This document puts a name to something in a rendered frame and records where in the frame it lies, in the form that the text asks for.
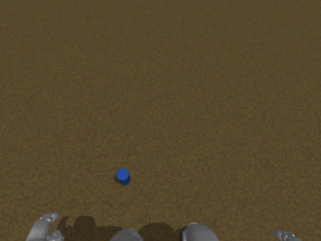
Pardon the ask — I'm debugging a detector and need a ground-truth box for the right robot hand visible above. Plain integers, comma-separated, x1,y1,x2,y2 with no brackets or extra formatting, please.
273,229,301,241

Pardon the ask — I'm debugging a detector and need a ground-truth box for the can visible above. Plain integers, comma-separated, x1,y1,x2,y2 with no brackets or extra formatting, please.
117,168,130,185

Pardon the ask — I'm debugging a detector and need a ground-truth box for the left robot hand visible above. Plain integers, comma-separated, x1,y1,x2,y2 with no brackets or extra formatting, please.
26,212,64,241

